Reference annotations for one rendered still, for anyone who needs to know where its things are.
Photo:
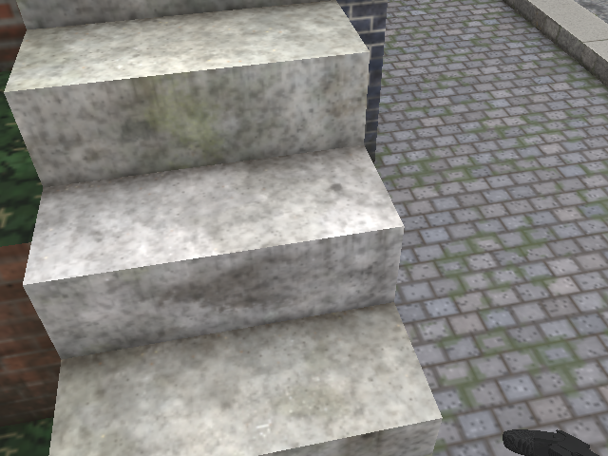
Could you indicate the right robot hand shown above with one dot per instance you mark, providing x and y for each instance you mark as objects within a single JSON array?
[{"x": 542, "y": 443}]

